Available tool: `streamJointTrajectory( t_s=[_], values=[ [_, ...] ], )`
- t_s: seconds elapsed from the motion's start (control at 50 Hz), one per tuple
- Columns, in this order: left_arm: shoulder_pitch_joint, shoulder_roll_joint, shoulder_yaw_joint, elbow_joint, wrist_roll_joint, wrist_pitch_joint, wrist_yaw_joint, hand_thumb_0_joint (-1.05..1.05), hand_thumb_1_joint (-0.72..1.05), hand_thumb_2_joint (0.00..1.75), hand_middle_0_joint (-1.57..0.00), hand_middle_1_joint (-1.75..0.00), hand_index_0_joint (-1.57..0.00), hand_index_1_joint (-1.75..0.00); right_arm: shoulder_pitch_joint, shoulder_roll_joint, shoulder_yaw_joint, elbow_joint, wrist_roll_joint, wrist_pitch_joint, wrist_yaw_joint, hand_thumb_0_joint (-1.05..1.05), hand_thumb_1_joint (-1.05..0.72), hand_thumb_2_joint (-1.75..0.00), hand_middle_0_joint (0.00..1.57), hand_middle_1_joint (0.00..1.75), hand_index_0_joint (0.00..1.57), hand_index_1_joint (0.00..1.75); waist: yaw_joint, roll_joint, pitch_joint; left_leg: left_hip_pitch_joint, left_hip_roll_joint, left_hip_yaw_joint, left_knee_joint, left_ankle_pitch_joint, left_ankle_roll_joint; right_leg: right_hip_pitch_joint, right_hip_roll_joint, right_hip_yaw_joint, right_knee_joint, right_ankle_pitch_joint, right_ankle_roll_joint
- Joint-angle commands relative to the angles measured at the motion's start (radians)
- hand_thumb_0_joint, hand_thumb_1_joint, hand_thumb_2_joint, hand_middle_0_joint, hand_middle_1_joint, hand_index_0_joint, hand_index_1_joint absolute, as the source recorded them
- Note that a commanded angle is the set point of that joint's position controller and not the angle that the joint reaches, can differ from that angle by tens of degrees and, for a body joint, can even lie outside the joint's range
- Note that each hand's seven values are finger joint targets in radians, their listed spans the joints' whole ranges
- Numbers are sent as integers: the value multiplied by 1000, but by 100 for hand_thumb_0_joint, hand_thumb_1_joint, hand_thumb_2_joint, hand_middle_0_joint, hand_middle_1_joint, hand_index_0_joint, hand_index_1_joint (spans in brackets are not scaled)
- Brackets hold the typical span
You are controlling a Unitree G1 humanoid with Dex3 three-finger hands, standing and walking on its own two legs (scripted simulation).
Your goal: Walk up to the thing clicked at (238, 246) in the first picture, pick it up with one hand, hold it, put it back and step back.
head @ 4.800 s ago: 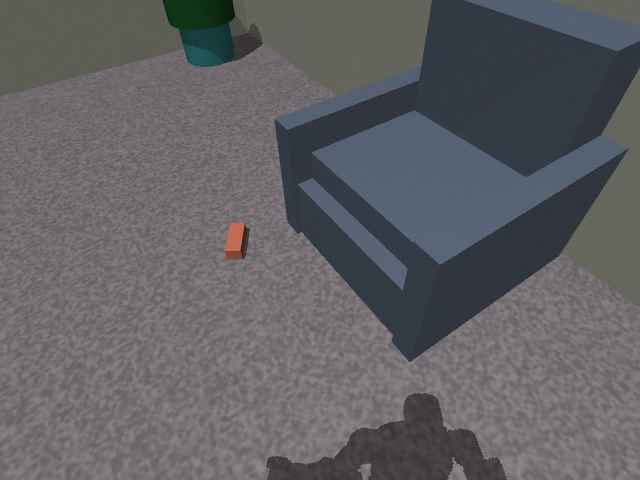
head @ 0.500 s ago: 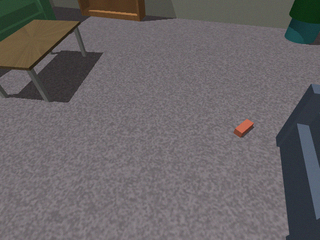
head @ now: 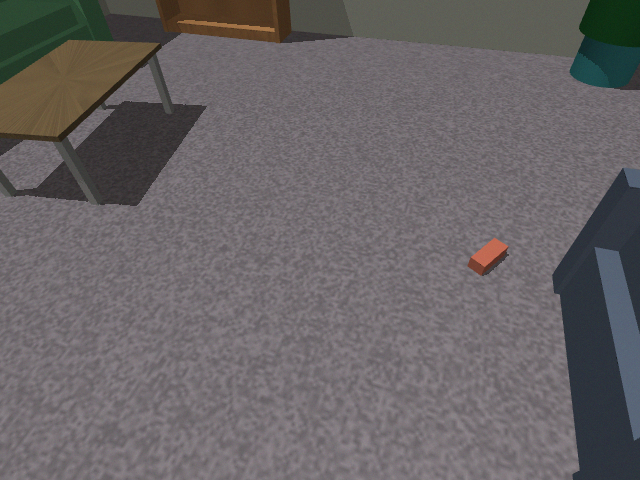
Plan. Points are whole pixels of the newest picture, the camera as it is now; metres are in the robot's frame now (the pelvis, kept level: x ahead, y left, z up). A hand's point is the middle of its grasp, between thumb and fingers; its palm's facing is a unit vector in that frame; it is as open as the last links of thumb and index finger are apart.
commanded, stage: stand
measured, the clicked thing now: (487, 256) +1.09 -0.60 -0.75
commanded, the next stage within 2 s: walk up in 1.16 s
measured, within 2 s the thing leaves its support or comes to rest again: neither
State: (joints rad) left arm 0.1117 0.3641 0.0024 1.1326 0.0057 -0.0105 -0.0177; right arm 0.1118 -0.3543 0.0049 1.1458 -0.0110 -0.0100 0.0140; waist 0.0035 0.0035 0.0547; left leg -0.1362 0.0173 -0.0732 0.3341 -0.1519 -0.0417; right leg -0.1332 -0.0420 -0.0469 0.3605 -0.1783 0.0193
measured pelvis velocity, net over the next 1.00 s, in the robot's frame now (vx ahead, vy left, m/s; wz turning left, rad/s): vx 0.01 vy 0.00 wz -0.01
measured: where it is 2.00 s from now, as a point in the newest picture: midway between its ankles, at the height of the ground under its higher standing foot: outside the picture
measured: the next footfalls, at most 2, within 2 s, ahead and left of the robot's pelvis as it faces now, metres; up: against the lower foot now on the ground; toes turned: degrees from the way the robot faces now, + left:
left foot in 1.46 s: +0.17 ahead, +0.19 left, +0.00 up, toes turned +6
right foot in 1.96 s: +0.43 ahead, -0.10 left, +0.00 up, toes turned -7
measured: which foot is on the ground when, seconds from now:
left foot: down 0.00-1.00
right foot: down 0.00-1.00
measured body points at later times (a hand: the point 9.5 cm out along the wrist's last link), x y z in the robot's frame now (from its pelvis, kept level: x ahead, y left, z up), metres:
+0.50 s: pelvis +0.01 +0.00 +0.00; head +0.01 +0.00 +0.45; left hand +0.08 +0.31 -0.13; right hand +0.08 -0.30 -0.13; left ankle +0.02 +0.15 -0.75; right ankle +0.01 -0.13 -0.75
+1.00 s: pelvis +0.01 +0.00 +0.00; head +0.01 +0.00 +0.45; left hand +0.09 +0.31 -0.13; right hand +0.08 -0.30 -0.13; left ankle +0.02 +0.15 -0.75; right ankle +0.01 -0.13 -0.75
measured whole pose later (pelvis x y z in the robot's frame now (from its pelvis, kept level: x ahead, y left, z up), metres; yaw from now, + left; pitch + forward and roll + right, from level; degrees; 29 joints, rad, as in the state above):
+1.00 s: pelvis +0.01 +0.00 +0.00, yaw +0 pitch -3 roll +0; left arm 0.11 0.36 0.00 1.13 0.01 -0.01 -0.01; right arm 0.11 -0.36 0.01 1.13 -0.01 -0.01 0.01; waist 0.00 0.01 0.05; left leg -0.12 0.02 -0.06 0.33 -0.17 -0.04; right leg -0.12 -0.04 -0.04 0.35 -0.19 0.02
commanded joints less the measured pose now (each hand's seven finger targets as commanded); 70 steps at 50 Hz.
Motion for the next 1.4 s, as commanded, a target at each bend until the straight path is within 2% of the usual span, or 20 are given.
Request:
streamJointTrajectory(
  t_s=[0.0,0.08,0.28,0.48,0.56,0.78,0.9,0.96,1.06,1.12,1.14,1.16,1.18,1.2,1.22,1.24,1.26,1.28,1.32,1.38],
  values=[
    [-49,222,42,-65,3,-18,17,0,90,90,-20,-30,-20,-30,-38,-216,-37,-61,2,-19,-19,0,-90,-90,20,30,20,30,-1,0,-82,-15,96,-59,-52,89,49,35,-98,92,-73,32,-35],
    [-39,221,43,-62,2,-18,17,0,90,90,-20,-30,-20,-30,-35,-215,-37,-62,3,-19,-19,0,-90,-90,20,30,20,30,1,-11,-84,-10,96,-54,-47,109,50,42,-96,87,-71,58,-33],
    [-30,215,42,-61,2,-16,18,0,90,90,-20,-30,-20,-30,-33,-217,-37,-63,4,-14,-18,0,-90,-90,20,30,20,30,4,2,-49,-25,88,-56,-54,34,47,15,-95,94,-96,-26,-34],
    [-28,218,46,-63,1,-15,18,0,90,90,-20,-30,-20,-30,-34,-220,-34,-68,4,-19,-22,0,-90,-90,20,30,20,30,6,9,-86,-4,101,-53,-46,127,49,56,-95,87,-68,81,-33],
    [-33,210,44,-64,1,-13,19,0,90,90,-20,-30,-20,-30,-35,-216,-33,-68,2,-16,-23,0,-90,-90,20,30,20,30,5,8,-65,-13,96,-52,-54,96,46,33,-93,86,-76,38,-34],
    [-33,210,42,-66,2,-14,18,0,90,90,-20,-30,-20,-30,-28,-220,-34,-65,1,-16,-23,0,-90,-90,20,30,20,30,2,5,-57,-16,96,-49,-60,84,44,31,-92,88,-80,39,-30],
    [-26,218,43,-69,4,-17,20,0,90,90,-20,-30,-20,-30,-36,-219,-36,-72,2,-19,-23,0,-90,-90,20,30,20,30,6,0,-101,25,101,-43,-42,161,47,51,-98,87,-64,120,-33],
    [-36,216,41,-69,4,-19,21,0,90,90,-20,-30,-20,-30,-29,-214,-35,-71,3,-15,-21,0,-90,-90,20,30,20,30,-1,-14,-87,12,100,-44,-44,149,49,52,-99,85,-70,114,-30],
    [-23,210,40,-63,2,-14,20,0,90,90,-20,-30,-20,-30,-33,-216,-37,-68,1,-12,-21,0,-90,-90,20,30,20,30,5,6,-34,-11,92,-48,-64,48,47,7,-92,88,-94,3,-33],
    [-30,222,45,-67,3,-16,20,0,90,90,-20,-30,-20,-30,-23,-213,-37,-70,1,-14,-19,0,-90,-90,20,30,20,30,0,-11,-58,-10,97,-48,-63,62,49,30,-94,89,-84,15,-34],
    [32,314,124,-114,24,-29,-14,0,90,90,-20,-30,-20,-30,41,-309,-108,-119,-17,-32,9,0,-90,-90,20,30,20,30,15,-16,-179,-56,60,-61,14,-484,124,96,-56,70,-3,-476,-78],
    [31,312,128,-110,31,-30,-23,0,90,90,-20,-30,-20,-30,-18,-312,-114,-131,-27,-31,20,0,-90,-90,20,30,20,30,42,11,-65,-236,49,-56,41,-568,114,67,-80,111,9,-584,-95],
    [69,316,138,-107,33,-30,-28,0,90,90,-20,-30,-20,-30,-74,-292,-110,-162,-30,-30,27,0,-90,-90,20,30,20,30,74,-27,-17,-373,18,5,111,-526,88,113,-129,183,-71,-659,-123],
    [110,350,152,-109,33,-35,-28,0,90,90,-20,-30,-20,-30,-132,-254,-105,-198,-28,-29,30,0,-90,-90,20,30,20,30,114,-160,29,-510,-27,105,335,-381,73,159,-267,344,-205,-722,-182],
    [134,375,163,-122,35,-47,-22,0,90,90,-20,-30,-20,-30,-164,-242,-111,-220,-37,-32,28,0,-90,-90,20,30,20,30,139,-180,82,-614,18,71,476,-300,61,165,-385,453,-284,-670,-239],
    [124,364,159,-133,37,-55,-21,0,90,90,-20,-30,-20,-30,-150,-243,-117,-215,-33,-40,28,0,-90,-90,20,30,20,30,131,-125,90,-628,45,18,473,-278,57,193,-404,460,-274,-524,-265],
    [130,350,159,-139,36,-57,-22,0,90,90,-20,-30,-20,-30,-126,-248,-121,-211,-26,-49,33,0,-90,-90,20,30,20,30,124,-105,61,-606,60,13,451,-282,64,238,-371,420,-261,-453,-265],
    [123,334,156,-143,39,-57,-22,0,90,90,-20,-30,-20,-30,-93,-251,-124,-201,-28,-55,42,0,-90,-90,20,30,20,30,100,-115,20,-564,76,31,435,-292,59,255,-316,356,-245,-439,-254],
    [33,331,153,-186,42,-52,-33,0,90,90,-20,-30,-20,-30,-30,-243,-137,-196,-31,-55,65,0,-90,-90,20,30,20,30,49,-167,-18,-380,66,60,376,-299,55,116,-245,228,-219,-474,-212],
    [-95,339,147,-245,42,-44,-45,0,90,90,-20,-30,-20,-30,142,-244,-158,-174,-26,-44,70,0,-90,-90,20,30,20,30,-60,-243,-18,13,46,125,298,-134,40,-272,-197,130,-154,-525,-167]
  ],
)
